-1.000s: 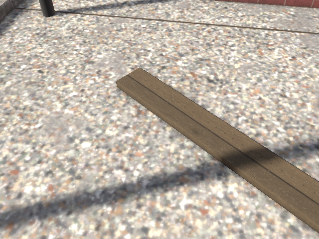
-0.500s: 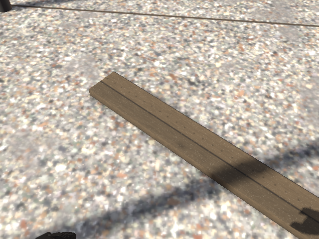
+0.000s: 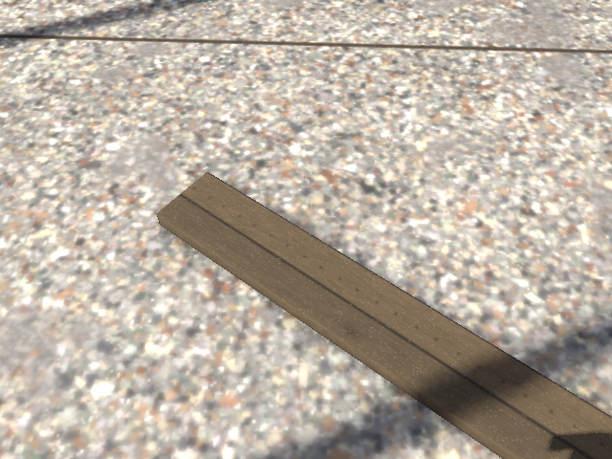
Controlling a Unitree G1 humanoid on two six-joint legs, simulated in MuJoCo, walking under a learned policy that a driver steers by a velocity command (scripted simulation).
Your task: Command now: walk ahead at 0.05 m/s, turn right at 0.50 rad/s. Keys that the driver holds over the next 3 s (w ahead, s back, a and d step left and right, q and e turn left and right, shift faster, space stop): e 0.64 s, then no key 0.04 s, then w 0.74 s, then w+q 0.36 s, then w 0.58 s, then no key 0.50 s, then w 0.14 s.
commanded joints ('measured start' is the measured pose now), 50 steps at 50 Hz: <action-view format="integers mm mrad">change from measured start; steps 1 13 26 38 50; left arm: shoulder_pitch -52 -16 78 25 89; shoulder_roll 150 81 152 137 172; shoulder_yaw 32 33 67 25 20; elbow -81 -151 -195 -209 -138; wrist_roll -8 -21 -16 -6 -11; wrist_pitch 3 43 70 -13 -53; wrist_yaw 13 7 -29 2 -29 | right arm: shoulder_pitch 71 46 100 5 -32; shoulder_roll -96 -128 -160 -137 -116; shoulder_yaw -24 -26 -52 -44 -21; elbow -41 -89 -42 -116 -140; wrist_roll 10 -16 21 7 27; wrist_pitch -21 -2 -4 -6 -97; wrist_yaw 8 -5 38 35 76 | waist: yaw -62 -69 -30 -26 3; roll -136 161 15 -153 -108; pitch -107 -74 -134 -91 9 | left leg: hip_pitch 157 435 220 -137 79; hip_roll -37 252 233 47 26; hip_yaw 27 -6 237 71 118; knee -149 -395 -78 202 -207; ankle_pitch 14 481 241 38 62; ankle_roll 6 272 101 -1 89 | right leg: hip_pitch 46 -324 324 289 202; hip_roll -235 -84 -140 -302 -323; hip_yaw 323 -45 -89 228 271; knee -119 681 -46 -220 -215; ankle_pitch -102 -258 146 -278 -328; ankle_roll -146 170 -18 -177 -170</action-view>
